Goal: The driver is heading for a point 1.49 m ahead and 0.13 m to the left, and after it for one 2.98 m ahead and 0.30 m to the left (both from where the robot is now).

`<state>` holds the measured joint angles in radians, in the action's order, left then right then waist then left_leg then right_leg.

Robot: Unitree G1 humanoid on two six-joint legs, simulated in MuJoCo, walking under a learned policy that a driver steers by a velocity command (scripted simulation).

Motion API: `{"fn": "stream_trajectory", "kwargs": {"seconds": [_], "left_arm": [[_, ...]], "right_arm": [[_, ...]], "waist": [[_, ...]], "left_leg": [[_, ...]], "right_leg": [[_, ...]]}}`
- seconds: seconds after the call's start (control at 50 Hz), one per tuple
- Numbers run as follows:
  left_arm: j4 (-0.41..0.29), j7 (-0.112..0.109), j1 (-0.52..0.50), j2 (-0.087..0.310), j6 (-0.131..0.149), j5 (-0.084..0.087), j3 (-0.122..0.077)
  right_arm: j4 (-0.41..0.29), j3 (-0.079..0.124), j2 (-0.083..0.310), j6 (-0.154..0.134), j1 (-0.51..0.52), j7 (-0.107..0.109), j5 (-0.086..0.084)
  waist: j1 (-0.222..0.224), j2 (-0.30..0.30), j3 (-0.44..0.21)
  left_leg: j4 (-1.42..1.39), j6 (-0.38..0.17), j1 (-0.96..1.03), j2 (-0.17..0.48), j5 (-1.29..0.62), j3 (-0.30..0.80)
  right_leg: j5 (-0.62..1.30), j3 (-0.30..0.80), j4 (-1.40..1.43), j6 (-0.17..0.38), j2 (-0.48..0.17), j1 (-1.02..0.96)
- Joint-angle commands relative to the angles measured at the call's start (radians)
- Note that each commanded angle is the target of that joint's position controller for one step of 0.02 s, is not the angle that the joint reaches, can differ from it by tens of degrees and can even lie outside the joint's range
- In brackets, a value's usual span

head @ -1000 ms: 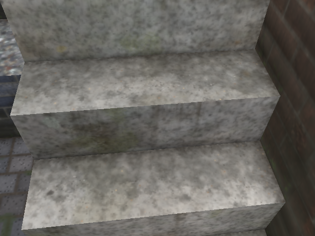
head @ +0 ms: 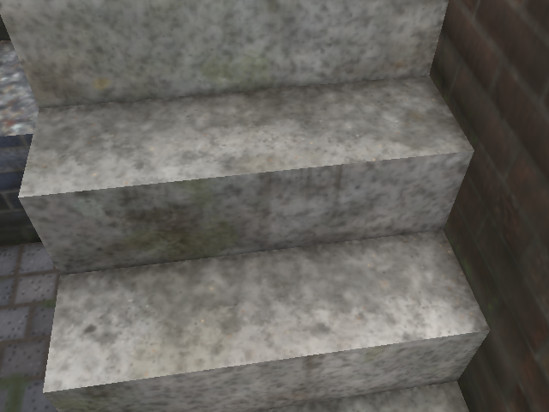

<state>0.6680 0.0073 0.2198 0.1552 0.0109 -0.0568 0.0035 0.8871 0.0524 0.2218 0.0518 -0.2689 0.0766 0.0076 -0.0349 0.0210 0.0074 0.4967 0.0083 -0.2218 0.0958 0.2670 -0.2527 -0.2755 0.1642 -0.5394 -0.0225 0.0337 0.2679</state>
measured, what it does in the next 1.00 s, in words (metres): stands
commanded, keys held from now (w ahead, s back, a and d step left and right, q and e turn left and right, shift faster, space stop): no key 0.42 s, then w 0.58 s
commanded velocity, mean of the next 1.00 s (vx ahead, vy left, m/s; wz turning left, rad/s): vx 0.19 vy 0.00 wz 0.00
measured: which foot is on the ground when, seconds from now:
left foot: down 0.00-1.00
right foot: down 0.00-1.00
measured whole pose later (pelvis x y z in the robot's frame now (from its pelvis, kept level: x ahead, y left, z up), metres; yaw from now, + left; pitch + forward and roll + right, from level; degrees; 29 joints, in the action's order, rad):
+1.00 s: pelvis +0.04 +0.02 +0.01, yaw +1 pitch +0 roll +0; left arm 0.81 -0.05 0.24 0.15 0.04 -0.03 0.05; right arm 0.98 -0.01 0.20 -0.04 -0.18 0.03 0.00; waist -0.02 0.01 0.01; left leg 0.44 0.00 -0.14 0.07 0.30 -0.22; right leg -0.28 0.13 -0.42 -0.03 0.01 0.15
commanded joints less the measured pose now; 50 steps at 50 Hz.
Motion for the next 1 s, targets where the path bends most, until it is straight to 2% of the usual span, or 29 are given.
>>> {"fn": "stream_trajectory", "kwargs": {"seconds": [0.02, 0.2, 0.42, 0.44, 0.46, 0.48, 0.5, 0.58, 0.62, 0.68, 0.7, 0.72, 0.74, 0.78, 0.8, 0.82, 0.9, 1.0], "left_arm": [[-0.064, -0.005, -0.002, 0.077, 0.011, 0.000, -0.017], [-0.047, -0.008, 0.006, 0.088, 0.005, 0.004, -0.019], [-0.014, -0.010, 0.027, 0.097, 0.007, 0.008, -0.020], [0.002, -0.011, 0.046, 0.081, 0.005, 0.007, -0.015], [0.053, -0.035, 0.129, 0.038, 0.001, -0.009, -0.001], [0.069, -0.045, 0.124, 0.055, -0.002, -0.011, -0.001], [0.070, -0.049, 0.109, 0.067, -0.003, -0.007, -0.003], [0.074, -0.047, 0.089, 0.074, 0.012, 0.016, -0.003], [0.069, -0.052, 0.073, 0.067, 0.016, 0.019, -0.001], [0.075, -0.054, 0.086, 0.045, 0.019, 0.017, 0.004], [0.069, -0.053, 0.069, 0.036, 0.021, 0.016, 0.006], [0.072, -0.054, 0.081, 0.031, 0.022, 0.017, 0.008], [0.084, -0.054, 0.091, 0.022, 0.025, 0.026, 0.016], [0.089, -0.055, 0.085, 0.034, 0.031, 0.027, 0.018], [0.096, -0.059, 0.092, 0.043, 0.031, 0.037, 0.018], [0.099, -0.061, 0.099, 0.043, 0.032, 0.038, 0.020], [0.092, -0.059, 0.068, 0.044, 0.034, 0.035, 0.029], [0.089, -0.056, 0.035, 0.050, 0.038, 0.029, 0.035]], "right_arm": [[-0.008, 0.026, 0.103, -0.013, -0.025, 0.002, 0.000], [0.057, 0.031, 0.115, -0.011, -0.066, 0.007, -0.004], [0.093, 0.032, 0.113, -0.006, -0.091, 0.008, -0.006], [0.104, 0.025, 0.093, -0.006, -0.100, 0.007, -0.002], [0.087, -0.011, 0.051, -0.027, -0.058, -0.033, 0.018], [0.092, -0.020, 0.030, -0.043, -0.051, -0.052, 0.014], [0.099, -0.024, 0.041, -0.056, -0.059, -0.060, 0.008], [0.113, -0.024, 0.087, -0.088, -0.060, -0.061, 0.003], [0.115, -0.023, 0.101, -0.094, -0.052, -0.055, -0.006], [0.110, -0.023, 0.098, -0.097, -0.038, -0.049, -0.011], [0.098, -0.023, 0.100, -0.101, -0.014, -0.047, -0.008], [0.096, -0.023, 0.099, -0.104, -0.016, -0.046, -0.009], [0.097, -0.022, 0.092, -0.103, -0.018, -0.046, -0.002], [0.091, -0.024, 0.085, -0.105, -0.008, -0.047, -0.005], [0.083, -0.026, 0.091, -0.103, 0.002, -0.045, -0.003], [0.082, -0.026, 0.094, -0.102, 0.001, -0.044, -0.006], [0.066, -0.034, 0.090, -0.102, 0.038, -0.046, -0.007], [0.049, -0.040, 0.093, -0.101, 0.073, -0.045, -0.011]], "waist": [[0.004, 0.014, -0.006], [-0.005, 0.010, 0.000], [-0.012, 0.010, 0.011], [-0.008, 0.009, -0.005], [0.031, 0.025, 0.006], [0.014, 0.054, 0.024], [0.006, 0.054, 0.038], [-0.003, -0.001, 0.025], [-0.004, -0.023, 0.025], [-0.001, -0.042, 0.030], [0.004, -0.038, 0.054], [0.008, -0.038, 0.031], [0.007, -0.035, 0.006], [0.006, -0.016, -0.002], [0.006, -0.017, 0.006], [0.008, -0.020, -0.013], [0.010, -0.028, -0.030], [0.014, -0.027, -0.053]], "left_leg": [[-0.121, 0.002, 0.065, 0.054, 0.042, 0.110], [-0.120, 0.003, 0.070, 0.043, 0.037, 0.115], [-0.123, 0.002, 0.079, 0.034, 0.016, 0.122], [-0.142, 0.004, 0.077, 0.033, 0.065, 0.119], [-0.135, -0.005, 0.051, 0.034, 0.039, 0.118], [-0.128, 0.000, 0.087, 0.016, 0.034, 0.113], [-0.125, -0.002, 0.103, 0.014, 0.024, 0.115], [-0.145, -0.016, 0.132, 0.029, 0.035, 0.127], [-0.151, -0.028, 0.128, 0.033, 0.051, 0.130], [-0.167, -0.041, 0.122, 0.046, 0.075, 0.140], [-0.156, -0.051, 0.122, 0.056, 0.017, 0.149], [-0.149, -0.058, 0.135, 0.065, -0.027, 0.150], [-0.145, -0.060, 0.158, 0.075, -0.070, 0.152], [-0.115, -0.055, 0.181, 0.064, -0.201, 0.135], [-0.100, -0.056, 0.195, 0.068, -0.301, 0.141], [-0.089, -0.055, 0.209, 0.069, -0.353, 0.135], [-0.081, -0.036, 0.219, 0.065, -0.445, 0.122], [-0.088, -0.028, 0.227, 0.066, -0.432, 0.119]], "right_leg": [[0.199, 0.025, 0.089, 0.016, -0.037, 0.072], [0.183, 0.028, 0.108, 0.023, -0.033, 0.069], [0.183, 0.032, 0.128, 0.024, -0.032, 0.071], [0.130, 0.030, 0.149, 0.024, -0.031, 0.051], [0.007, 0.037, 0.234, 0.012, -0.049, 0.040], [-0.052, 0.058, 0.280, 0.016, -0.053, 0.076], [-0.071, 0.060, 0.298, 0.024, -0.055, 0.094], [-0.005, 0.016, 0.273, 0.040, -0.038, 0.081], [0.039, 0.000, 0.237, 0.053, -0.032, 0.078], [0.047, -0.025, 0.199, 0.057, -0.023, 0.083], [0.069, -0.031, 0.166, 0.065, -0.026, 0.098], [0.078, -0.035, 0.153, 0.067, -0.026, 0.091], [0.099, -0.041, 0.156, 0.069, -0.034, 0.078], [0.184, -0.033, 0.159, 0.067, -0.042, 0.059], [0.240, -0.040, 0.141, 0.069, -0.044, 0.060], [0.276, -0.041, 0.137, 0.068, -0.048, 0.043], [0.397, -0.036, 0.141, 0.064, -0.063, -0.009], [0.429, -0.032, 0.152, 0.064, -0.076, -0.048]]}}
